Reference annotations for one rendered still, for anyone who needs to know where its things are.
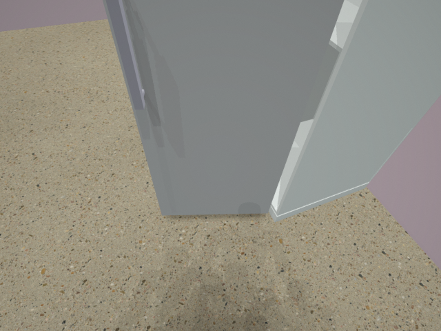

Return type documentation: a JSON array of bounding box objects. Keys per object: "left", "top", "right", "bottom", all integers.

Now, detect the fridge door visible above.
[{"left": 103, "top": 0, "right": 344, "bottom": 216}]

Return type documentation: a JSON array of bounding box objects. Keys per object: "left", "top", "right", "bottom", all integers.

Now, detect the handle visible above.
[{"left": 106, "top": 0, "right": 145, "bottom": 110}]

